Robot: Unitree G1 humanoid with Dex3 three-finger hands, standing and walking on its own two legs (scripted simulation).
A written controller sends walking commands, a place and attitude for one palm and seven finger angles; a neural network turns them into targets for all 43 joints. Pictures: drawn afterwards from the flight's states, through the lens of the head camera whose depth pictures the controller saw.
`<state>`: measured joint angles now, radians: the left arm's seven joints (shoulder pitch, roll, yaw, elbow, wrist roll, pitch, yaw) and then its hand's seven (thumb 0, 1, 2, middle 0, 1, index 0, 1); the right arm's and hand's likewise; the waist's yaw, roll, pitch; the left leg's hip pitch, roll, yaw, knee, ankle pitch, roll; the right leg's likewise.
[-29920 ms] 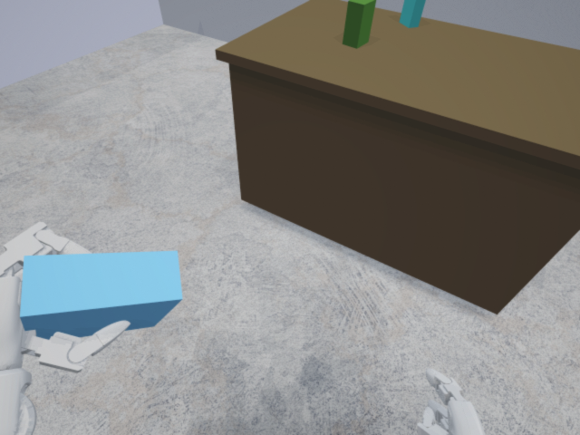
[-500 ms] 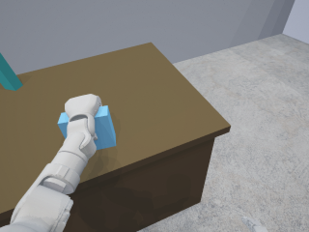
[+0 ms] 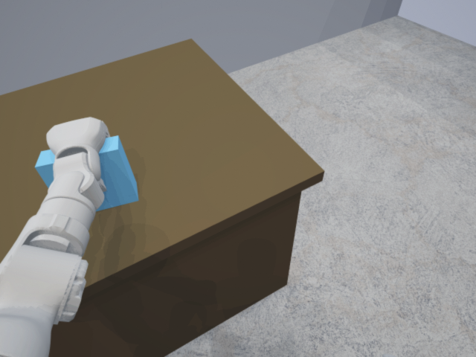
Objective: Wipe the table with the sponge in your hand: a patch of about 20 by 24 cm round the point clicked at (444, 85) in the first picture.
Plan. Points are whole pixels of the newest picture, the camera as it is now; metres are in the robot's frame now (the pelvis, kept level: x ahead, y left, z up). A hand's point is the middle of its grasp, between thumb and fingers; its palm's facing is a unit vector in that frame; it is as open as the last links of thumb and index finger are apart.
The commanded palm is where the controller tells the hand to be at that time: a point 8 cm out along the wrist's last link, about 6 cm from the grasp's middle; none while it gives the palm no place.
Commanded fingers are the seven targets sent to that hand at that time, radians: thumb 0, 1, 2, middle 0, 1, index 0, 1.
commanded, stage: wipe forward along the third lane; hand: left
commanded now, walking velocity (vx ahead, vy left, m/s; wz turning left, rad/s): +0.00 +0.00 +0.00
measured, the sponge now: (97, 185) +0.42 +0.27 +0.06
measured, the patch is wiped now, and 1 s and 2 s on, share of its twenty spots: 0.90 1.00 1.00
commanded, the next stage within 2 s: wipe back along the third lane in 0.58 s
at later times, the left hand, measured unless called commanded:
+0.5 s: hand (86, 146) +0.48 +0.29 +0.11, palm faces -0.12 +0.00 -0.99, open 9.6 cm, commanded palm +0.48 +0.30 +0.14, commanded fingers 0.00 0.10 1.30 -1.20 -1.60 -1.20 -1.60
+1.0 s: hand (81, 143) +0.50 +0.31 +0.11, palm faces -0.02 -0.01 -1.00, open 9.7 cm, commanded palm +0.46 +0.30 +0.13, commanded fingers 0.00 0.10 1.30 -1.20 -1.60 -1.20 -1.60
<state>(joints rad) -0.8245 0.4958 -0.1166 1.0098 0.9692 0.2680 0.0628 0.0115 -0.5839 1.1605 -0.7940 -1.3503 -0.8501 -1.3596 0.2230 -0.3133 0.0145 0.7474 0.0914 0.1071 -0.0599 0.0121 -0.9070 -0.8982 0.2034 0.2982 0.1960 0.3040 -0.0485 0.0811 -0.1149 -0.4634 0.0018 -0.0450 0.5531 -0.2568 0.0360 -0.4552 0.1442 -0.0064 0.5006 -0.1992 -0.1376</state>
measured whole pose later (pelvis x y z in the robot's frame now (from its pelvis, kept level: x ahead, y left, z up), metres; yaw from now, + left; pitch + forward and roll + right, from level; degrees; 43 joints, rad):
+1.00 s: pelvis +0.03 +0.07 +0.00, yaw -1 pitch +12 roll -2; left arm -0.89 0.43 -0.15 1.08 0.97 0.31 0.19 -0.02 -0.54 1.15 -0.74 -1.42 -0.80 -1.43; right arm 0.29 -0.27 0.01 0.77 0.08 0.12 -0.02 0.01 -0.91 -0.90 0.20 0.30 0.20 0.30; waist -0.06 0.07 -0.17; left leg -0.46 -0.05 -0.01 0.53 -0.28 0.07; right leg -0.44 0.09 0.04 0.46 -0.22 -0.04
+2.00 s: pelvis +0.05 +0.08 +0.01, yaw +0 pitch +3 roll -1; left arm -0.49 0.26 -0.40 0.40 0.96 0.71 0.10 0.02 -0.44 1.09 -0.67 -1.46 -0.73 -1.47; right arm 0.05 -0.26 0.05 0.66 0.10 0.25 0.05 0.01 -0.91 -0.90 0.20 0.30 0.19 0.30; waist 0.05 0.09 -0.13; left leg -0.24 -0.08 -0.02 0.48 -0.29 0.08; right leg -0.24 0.06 0.00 0.46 -0.28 -0.04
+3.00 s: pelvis +0.03 +0.01 +0.01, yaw -4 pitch -1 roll +2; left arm -0.16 0.45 -0.17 0.09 0.88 0.56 -0.01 -0.01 -0.47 1.09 -0.71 -1.42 -0.79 -1.41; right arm 0.00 -0.29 0.06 0.67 0.08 0.15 -0.04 0.02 -0.91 -0.90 0.20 0.30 0.19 0.30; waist 0.06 0.09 -0.07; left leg -0.15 -0.02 -0.01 0.46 -0.28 0.02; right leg -0.19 0.13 0.05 0.47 -0.26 -0.13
